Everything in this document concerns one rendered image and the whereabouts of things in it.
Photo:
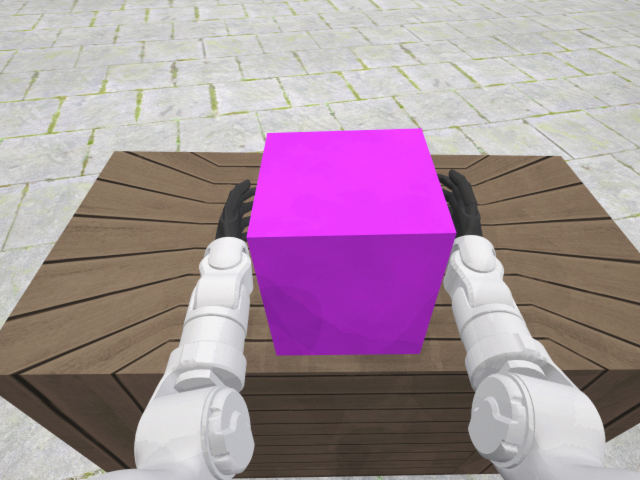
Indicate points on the robot left upper arm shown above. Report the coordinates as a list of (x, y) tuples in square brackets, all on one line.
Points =
[(203, 434)]

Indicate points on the carton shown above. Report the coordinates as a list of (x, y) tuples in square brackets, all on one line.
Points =
[(350, 235)]

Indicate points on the pedestal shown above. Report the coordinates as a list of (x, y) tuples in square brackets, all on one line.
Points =
[(88, 342)]

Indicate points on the left robot forearm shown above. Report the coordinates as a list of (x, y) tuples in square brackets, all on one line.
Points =
[(210, 352)]

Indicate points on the robot right hand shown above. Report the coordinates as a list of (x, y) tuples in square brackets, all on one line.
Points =
[(463, 210)]

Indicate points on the robot right upper arm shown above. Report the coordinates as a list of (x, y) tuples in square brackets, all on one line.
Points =
[(533, 429)]

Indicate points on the robot left hand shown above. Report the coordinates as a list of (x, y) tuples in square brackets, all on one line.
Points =
[(231, 223)]

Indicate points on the right robot forearm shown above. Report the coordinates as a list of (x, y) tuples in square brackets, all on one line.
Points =
[(490, 325)]

